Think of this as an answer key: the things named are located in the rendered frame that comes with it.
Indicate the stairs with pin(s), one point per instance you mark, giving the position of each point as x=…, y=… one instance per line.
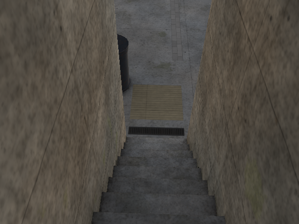
x=156, y=181

